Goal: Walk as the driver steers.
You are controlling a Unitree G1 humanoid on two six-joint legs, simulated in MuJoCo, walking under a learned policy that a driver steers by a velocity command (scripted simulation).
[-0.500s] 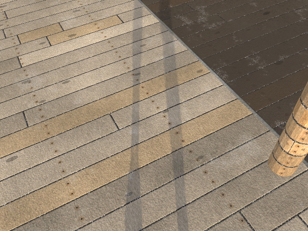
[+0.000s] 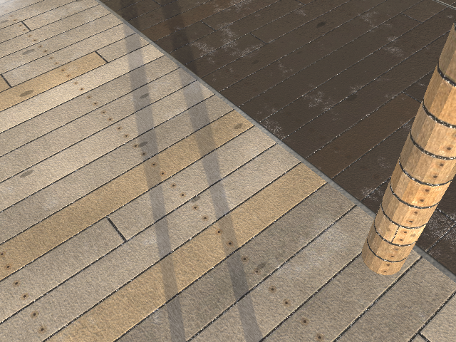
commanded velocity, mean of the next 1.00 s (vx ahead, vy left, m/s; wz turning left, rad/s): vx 0.02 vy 0.00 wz -0.29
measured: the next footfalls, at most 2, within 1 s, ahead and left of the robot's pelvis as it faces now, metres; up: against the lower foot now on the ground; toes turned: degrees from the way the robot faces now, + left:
right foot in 0.08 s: +0.04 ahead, -0.12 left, +0.00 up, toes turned -5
left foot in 0.56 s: +0.13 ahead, +0.09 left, +0.00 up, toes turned -14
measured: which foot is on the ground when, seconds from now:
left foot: down 0.00-0.08, up 0.10-0.54, down 0.56-1.00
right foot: up 0.00-0.06, down 0.08-0.56, up 0.58-0.84, down 0.86-1.00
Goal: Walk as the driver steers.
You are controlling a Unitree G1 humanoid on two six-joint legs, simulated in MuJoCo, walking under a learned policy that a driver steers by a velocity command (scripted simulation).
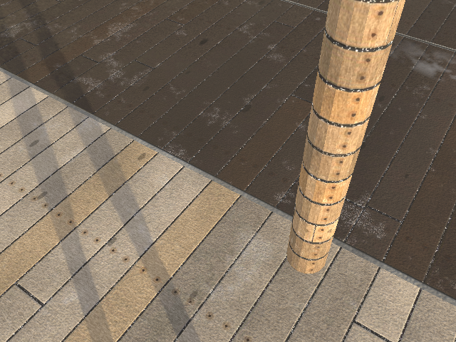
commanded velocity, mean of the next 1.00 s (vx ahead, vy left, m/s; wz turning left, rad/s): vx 0.25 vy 0.00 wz -0.01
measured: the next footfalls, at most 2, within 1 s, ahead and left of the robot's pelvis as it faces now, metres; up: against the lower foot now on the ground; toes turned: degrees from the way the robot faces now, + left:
right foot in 0.54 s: +0.39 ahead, -0.13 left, +0.00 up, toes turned -2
left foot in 0.92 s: +0.37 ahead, +0.11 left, +0.00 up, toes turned +1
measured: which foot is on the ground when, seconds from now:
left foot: down 0.00-0.54, up 0.56-0.90, down 0.92-1.00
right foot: down 0.00-0.12, up 0.14-0.52, down 0.54-1.00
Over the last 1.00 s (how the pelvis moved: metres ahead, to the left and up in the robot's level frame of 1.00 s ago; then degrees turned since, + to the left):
0.05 0.00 0.00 -16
